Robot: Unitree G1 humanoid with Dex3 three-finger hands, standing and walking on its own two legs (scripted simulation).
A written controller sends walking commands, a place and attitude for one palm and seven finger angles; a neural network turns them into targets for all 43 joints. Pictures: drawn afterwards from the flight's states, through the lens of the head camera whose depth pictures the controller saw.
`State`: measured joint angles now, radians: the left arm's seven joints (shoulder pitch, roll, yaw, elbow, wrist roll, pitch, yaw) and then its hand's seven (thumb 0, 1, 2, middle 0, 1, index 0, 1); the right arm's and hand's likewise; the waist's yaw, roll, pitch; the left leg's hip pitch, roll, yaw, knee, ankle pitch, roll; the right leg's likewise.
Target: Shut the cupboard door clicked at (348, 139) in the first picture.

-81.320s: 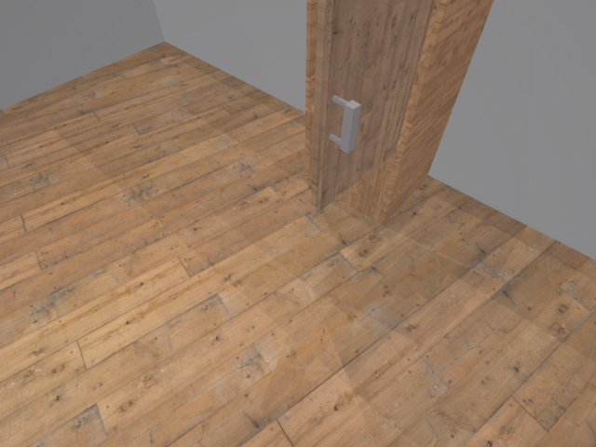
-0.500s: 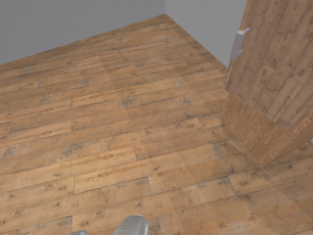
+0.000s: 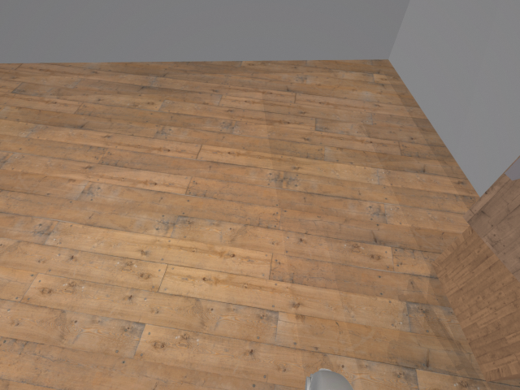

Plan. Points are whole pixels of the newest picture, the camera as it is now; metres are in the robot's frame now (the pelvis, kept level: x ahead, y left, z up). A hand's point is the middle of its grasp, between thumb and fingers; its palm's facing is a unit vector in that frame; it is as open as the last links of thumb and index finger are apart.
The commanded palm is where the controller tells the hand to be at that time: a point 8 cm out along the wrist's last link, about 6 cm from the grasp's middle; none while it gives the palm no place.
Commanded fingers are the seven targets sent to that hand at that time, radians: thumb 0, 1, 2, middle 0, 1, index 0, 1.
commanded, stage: walk to a spot facing it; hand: left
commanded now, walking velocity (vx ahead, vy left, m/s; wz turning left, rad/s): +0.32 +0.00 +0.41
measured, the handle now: out of the picture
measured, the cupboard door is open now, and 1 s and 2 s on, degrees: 13 13 13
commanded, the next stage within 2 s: turn to face it in 0.58 s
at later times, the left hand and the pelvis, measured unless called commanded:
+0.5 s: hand (184, 384) +0.15 +0.14 -0.15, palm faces +0.30 -0.92 -0.25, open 7.1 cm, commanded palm none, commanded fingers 0.00 0.90 0.90 -0.20 -0.30 -0.20 -0.30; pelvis +0.15 -0.06 +0.01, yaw +17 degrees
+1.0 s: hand (150, 383) +0.15 +0.20 -0.18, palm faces +0.41 -0.89 -0.19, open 7.3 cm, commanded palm none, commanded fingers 0.00 0.90 0.90 -0.20 -0.30 -0.20 -0.30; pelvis +0.20 +0.02 +0.00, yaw +19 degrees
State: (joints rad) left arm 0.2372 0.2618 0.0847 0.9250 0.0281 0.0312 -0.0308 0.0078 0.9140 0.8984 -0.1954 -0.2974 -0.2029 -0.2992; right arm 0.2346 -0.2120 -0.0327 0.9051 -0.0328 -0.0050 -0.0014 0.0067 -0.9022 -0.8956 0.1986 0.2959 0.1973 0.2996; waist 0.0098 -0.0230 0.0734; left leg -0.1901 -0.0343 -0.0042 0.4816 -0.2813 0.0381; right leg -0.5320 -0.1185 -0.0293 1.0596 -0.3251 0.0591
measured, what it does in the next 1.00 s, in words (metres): walks ahead, turning left: right foot, then left foot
